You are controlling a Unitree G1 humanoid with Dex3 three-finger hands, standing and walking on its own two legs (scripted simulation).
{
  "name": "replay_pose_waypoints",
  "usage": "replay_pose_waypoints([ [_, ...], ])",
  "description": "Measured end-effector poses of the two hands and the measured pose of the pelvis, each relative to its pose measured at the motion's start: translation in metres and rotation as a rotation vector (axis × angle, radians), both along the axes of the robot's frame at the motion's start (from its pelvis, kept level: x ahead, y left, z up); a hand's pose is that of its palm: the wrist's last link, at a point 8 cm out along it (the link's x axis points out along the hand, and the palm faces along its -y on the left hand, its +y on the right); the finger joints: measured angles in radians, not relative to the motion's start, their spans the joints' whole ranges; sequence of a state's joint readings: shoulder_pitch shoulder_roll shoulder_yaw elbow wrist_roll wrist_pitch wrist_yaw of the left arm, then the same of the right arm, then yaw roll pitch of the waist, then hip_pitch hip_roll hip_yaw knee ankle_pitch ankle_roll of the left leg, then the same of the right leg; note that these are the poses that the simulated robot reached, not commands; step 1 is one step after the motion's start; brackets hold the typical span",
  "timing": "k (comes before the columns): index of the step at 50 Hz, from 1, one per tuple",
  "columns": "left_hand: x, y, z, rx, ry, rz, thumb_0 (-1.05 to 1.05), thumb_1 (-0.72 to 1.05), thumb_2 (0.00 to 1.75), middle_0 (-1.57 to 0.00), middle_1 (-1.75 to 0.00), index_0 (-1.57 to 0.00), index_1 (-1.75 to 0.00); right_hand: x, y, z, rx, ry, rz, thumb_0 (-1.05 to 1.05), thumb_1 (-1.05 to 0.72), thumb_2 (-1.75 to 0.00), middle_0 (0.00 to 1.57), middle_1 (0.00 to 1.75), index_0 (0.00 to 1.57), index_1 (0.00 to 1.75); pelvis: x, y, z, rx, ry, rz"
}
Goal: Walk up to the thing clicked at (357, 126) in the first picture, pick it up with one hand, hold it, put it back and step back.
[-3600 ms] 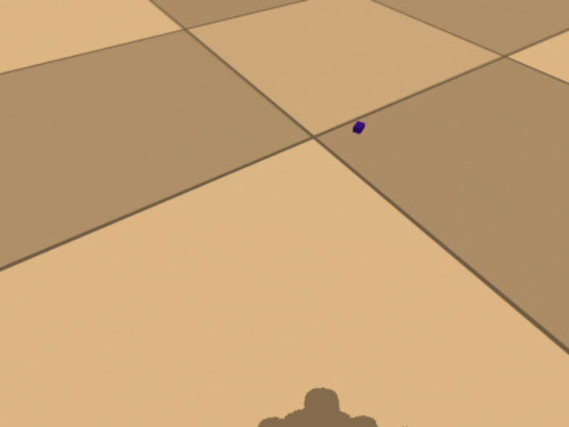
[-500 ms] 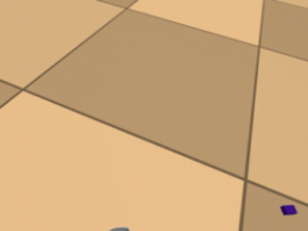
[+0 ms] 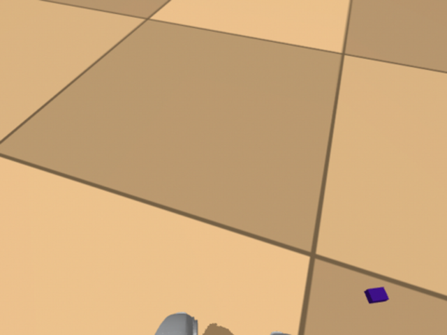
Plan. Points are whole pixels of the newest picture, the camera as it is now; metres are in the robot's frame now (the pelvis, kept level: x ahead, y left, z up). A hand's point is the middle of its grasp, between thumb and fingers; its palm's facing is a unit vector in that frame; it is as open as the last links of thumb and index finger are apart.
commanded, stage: walk up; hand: left
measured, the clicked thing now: (376, 295) +0.40 -0.60 -0.72
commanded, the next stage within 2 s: none
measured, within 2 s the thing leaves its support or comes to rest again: neither
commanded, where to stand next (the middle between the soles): +0.09 -0.92 m, yaw +9 degrees
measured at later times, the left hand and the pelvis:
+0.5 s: hand out of the picture +0.14 +0.08 -0.15, palm faces -0.09 -0.93 -0.35, open 7.4 cm; pelvis +0.02 -0.22 -0.01, yaw +1 degrees
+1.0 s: hand out of the picture +0.12 -0.14 -0.15, palm faces -0.02 -0.95 -0.31, open 7.4 cm; pelvis +0.04 -0.42 +0.01, yaw +5 degrees
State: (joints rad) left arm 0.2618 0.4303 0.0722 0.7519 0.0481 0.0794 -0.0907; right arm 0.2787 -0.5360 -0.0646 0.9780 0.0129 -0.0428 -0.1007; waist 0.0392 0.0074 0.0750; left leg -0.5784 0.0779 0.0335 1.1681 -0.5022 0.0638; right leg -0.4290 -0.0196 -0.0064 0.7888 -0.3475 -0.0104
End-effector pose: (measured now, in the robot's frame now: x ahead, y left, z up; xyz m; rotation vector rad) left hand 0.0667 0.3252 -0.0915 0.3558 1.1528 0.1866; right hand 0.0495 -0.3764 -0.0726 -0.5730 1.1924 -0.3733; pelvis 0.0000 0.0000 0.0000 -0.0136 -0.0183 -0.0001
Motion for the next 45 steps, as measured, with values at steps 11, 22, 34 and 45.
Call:
replay_pose_waypoints([
  [11, 0.010, -0.070, -0.020, -0.035, 0.024, 0.026, 0.01, 0.90, 0.90, -0.20, -0.30, -0.20, -0.30, -0.007, -0.029, 0.015, 0.048, 0.032, 0.064, 0.01, -0.90, -0.89, 0.21, 0.30, 0.21, 0.30, 0.016, -0.075, 0.008, 0.021, -0.012, 0.054],
  [22, 0.057, -0.169, -0.023, -0.059, -0.010, -0.056, 0.01, 0.90, 0.90, -0.20, -0.30, -0.21, -0.30, -0.027, -0.171, 0.050, -0.078, 0.039, 0.008, 0.01, -0.90, -0.89, 0.21, 0.30, 0.21, 0.30, 0.020, -0.179, 0.006, 0.014, -0.012, 0.020],
  [34, 0.050, -0.311, -0.002, -0.005, -0.027, -0.027, 0.00, 0.90, 0.90, -0.20, -0.30, -0.21, -0.30, 0.016, -0.304, -0.004, -0.009, 0.053, -0.004, 0.01, -0.91, -0.89, 0.20, 0.30, 0.20, 0.30, 0.026, -0.305, -0.001, 0.007, -0.006, 0.024],
  [45, 0.037, -0.372, -0.013, -0.015, -0.043, 0.067, 0.01, 0.90, 0.90, -0.20, -0.30, -0.21, -0.30, 0.040, -0.324, -0.001, 0.087, 0.044, 0.114, 0.01, -0.90, -0.89, 0.21, 0.30, 0.21, 0.30, 0.043, -0.381, 0.003, 0.022, -0.009, 0.094],
])
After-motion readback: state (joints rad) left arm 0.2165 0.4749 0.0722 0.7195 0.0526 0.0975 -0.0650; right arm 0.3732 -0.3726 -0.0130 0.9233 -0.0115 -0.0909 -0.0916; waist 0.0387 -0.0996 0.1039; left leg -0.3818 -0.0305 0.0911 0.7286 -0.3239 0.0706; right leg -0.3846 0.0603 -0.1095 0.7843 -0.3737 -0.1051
